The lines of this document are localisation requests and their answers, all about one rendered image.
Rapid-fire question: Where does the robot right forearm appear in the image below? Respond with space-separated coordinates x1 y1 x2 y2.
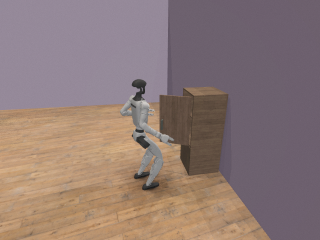
141 123 162 139

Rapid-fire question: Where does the humanoid robot torso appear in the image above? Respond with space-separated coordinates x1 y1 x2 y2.
130 98 149 143

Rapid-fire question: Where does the right robot hand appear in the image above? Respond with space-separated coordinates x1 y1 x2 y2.
160 134 174 146

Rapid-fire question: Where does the robot left upper arm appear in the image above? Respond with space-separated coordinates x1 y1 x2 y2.
120 95 135 116

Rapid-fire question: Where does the cupboard door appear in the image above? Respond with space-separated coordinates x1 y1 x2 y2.
159 94 192 146

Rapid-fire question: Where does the left robot hand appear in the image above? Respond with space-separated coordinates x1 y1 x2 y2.
148 109 155 116

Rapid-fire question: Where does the robot right shin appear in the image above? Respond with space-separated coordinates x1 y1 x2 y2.
146 159 164 186

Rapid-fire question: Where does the robot right upper arm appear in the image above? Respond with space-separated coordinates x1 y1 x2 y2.
139 101 150 129

